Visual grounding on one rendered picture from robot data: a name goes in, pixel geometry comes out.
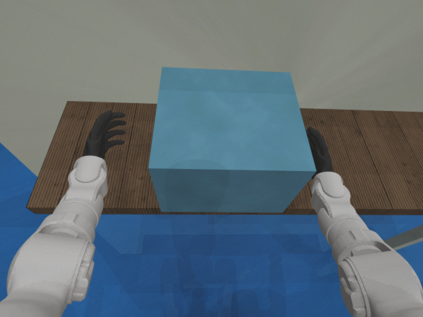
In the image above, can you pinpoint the table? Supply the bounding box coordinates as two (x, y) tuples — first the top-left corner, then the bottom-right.
(26, 101), (423, 250)

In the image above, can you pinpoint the robot left hand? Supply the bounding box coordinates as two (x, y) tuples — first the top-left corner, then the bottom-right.
(83, 110), (126, 159)

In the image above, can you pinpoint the robot left forearm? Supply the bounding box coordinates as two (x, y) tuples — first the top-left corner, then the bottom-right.
(7, 156), (108, 295)

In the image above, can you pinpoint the robot right upper arm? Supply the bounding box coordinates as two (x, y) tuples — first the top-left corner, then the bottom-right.
(338, 251), (423, 317)

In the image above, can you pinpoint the carton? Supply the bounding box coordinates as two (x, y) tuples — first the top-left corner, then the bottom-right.
(148, 67), (317, 213)

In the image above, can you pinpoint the robot right hand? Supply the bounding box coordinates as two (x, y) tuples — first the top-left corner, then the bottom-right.
(305, 127), (334, 179)

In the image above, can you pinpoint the robot left upper arm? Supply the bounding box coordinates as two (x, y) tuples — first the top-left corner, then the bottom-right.
(0, 233), (96, 317)

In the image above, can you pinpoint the robot right forearm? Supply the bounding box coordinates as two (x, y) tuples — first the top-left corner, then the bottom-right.
(311, 172), (423, 300)

